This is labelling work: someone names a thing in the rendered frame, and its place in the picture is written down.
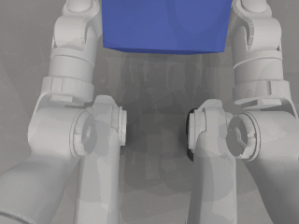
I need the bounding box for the right robot shin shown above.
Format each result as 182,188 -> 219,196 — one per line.
191,99 -> 233,153

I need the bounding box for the left robot upper arm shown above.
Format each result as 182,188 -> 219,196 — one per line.
0,106 -> 98,224

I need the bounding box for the carton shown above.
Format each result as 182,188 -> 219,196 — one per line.
101,0 -> 233,55

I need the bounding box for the right robot upper arm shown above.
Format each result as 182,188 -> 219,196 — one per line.
225,111 -> 299,224

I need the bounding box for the robot right forearm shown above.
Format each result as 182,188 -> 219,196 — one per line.
227,0 -> 299,122

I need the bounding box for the right robot foot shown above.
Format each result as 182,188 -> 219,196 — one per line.
186,108 -> 198,161

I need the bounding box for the robot left forearm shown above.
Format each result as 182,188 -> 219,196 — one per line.
27,0 -> 103,145

